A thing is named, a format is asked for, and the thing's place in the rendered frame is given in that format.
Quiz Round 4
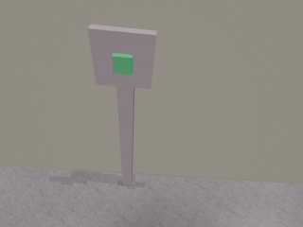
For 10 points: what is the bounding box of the button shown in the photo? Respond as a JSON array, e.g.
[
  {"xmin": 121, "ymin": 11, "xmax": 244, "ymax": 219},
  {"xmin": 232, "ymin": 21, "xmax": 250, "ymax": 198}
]
[{"xmin": 112, "ymin": 53, "xmax": 133, "ymax": 75}]

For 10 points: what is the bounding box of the panel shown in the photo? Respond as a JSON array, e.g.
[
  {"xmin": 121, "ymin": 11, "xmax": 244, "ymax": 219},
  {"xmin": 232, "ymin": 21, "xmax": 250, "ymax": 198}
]
[{"xmin": 87, "ymin": 24, "xmax": 157, "ymax": 186}]

